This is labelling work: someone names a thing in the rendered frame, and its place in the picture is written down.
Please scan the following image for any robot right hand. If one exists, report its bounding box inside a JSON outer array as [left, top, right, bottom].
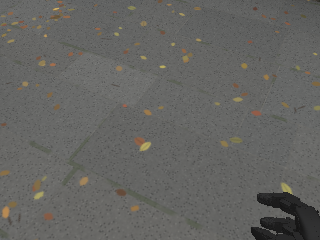
[[251, 192, 320, 240]]

